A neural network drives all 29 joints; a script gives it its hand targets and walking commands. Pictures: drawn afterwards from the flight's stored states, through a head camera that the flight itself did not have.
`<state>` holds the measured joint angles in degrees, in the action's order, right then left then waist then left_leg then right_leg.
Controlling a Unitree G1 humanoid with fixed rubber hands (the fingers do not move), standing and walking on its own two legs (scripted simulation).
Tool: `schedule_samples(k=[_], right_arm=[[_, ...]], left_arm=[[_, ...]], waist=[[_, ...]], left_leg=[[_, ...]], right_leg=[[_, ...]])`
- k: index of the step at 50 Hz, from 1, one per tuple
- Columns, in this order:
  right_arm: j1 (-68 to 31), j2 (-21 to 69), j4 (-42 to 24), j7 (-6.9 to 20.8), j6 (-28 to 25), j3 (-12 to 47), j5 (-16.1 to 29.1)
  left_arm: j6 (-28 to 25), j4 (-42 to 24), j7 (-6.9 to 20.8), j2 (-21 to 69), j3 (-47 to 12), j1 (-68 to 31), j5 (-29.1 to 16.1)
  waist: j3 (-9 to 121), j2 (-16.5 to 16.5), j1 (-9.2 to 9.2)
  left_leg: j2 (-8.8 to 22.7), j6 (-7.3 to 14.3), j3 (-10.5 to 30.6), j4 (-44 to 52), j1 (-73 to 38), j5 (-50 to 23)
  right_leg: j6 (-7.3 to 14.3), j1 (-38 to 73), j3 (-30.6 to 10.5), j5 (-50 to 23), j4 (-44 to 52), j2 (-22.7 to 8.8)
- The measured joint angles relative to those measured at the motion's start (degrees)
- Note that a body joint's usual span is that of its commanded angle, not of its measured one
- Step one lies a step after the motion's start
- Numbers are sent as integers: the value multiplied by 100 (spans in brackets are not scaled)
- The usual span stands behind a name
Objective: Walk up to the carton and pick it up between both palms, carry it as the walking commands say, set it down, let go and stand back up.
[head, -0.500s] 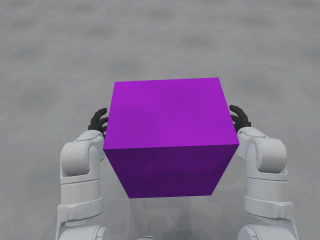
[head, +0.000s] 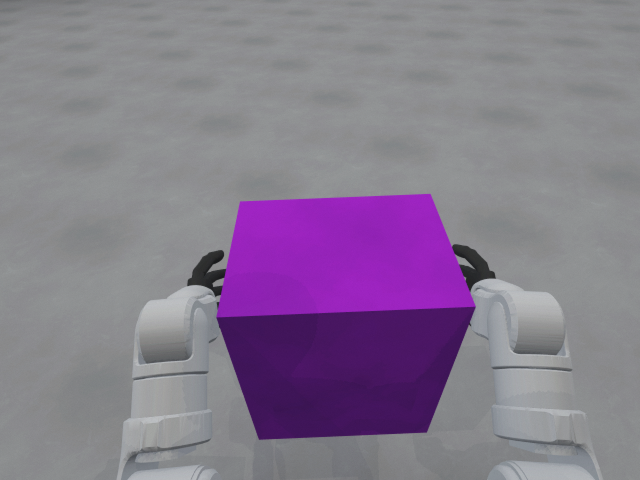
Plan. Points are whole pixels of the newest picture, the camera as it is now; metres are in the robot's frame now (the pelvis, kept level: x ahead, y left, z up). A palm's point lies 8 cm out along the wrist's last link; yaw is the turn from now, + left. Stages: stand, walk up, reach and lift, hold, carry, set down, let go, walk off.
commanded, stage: carry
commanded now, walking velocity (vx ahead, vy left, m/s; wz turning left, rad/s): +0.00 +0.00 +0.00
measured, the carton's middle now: (339, 324) +0.33 +0.01 +0.04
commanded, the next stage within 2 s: none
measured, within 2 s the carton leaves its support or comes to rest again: neither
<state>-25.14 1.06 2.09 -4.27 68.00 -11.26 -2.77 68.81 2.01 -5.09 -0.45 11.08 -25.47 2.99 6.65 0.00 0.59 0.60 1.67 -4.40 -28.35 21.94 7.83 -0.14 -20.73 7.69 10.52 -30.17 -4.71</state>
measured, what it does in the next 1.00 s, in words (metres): lifts its left foot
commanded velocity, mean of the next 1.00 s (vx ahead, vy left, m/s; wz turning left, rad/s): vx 0.00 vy -0.13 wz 0.38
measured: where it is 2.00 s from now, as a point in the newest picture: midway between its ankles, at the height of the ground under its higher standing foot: outside the picture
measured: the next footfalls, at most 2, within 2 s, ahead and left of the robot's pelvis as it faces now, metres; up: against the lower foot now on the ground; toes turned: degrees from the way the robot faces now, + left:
left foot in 1.16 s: -0.01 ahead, -0.01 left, +0.00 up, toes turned +30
right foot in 1.42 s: +0.13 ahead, -0.23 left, +0.00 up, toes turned +29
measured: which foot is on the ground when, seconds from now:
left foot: down 0.00-0.92, up 0.94-1.00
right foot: down 0.00-1.00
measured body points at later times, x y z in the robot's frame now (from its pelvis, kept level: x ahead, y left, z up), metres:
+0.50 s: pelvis +0.00 -0.02 +0.00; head -0.02 -0.03 +0.45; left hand +0.32 +0.14 +0.09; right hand +0.31 -0.19 +0.09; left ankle +0.08 +0.10 -0.73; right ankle +0.06 -0.13 -0.73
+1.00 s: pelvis +0.01 -0.08 -0.01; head +0.02 -0.09 +0.44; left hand +0.24 +0.15 +0.06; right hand +0.32 -0.18 +0.06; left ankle +0.04 +0.07 -0.70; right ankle +0.04 -0.17 -0.73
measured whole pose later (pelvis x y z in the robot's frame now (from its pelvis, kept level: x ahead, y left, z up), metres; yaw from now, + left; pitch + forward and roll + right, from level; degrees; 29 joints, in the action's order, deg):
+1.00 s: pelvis +0.01 -0.08 -0.01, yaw +15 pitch +5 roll +0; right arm -6.7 5.6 -19.8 -2.6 67.1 -11.2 -3.4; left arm 65.9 -16.2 -4.0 7.9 10.5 -9.2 4.1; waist 5.8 1.0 0.0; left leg 4.0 -2.3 -2.1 -50.7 35.6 26.9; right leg 2.4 -22.8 11.6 18.2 -36.5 -3.8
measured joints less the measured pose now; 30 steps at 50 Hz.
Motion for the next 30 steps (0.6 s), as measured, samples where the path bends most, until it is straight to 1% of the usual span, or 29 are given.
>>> schedule_samples(k=[4,9,16,21,25,30], right_arm=[[34,-3,-41,12,16,9,-18],[85,-19,-120,20,20,22,-9],[199,-17,-274,25,-12,32,20],[317,14,-401,29,-54,40,27],[489,78,-649,35,-55,38,18],[747,156,-1009,54,-30,10,13]], left_arm=[[-10,3,15,3,-18,17,2],[-31,-60,26,49,-14,66,30],[-79,-243,34,154,15,205,80],[-123,-395,38,224,36,340,103],[-126,-629,43,293,43,496,108],[-124,-945,45,430,44,721,129]], waist=[[23,29,-1],[-10,53,-51],[-88,56,-131],[-124,47,-156],[-119,51,-160],[-104,108,-132]], left_leg=[[32,-34,33,-1,42,-25],[78,-80,61,-22,83,-32],[134,-135,76,-52,102,-13],[165,-169,90,-84,105,17],[204,-213,177,-236,202,93],[264,-298,394,-618,459,266]], right_leg=[[31,-29,34,-20,11,32],[77,-60,60,-20,2,77],[134,-86,73,10,-32,130],[164,-89,84,49,-66,158],[198,-126,165,127,-160,189],[269,-221,364,299,-376,235]])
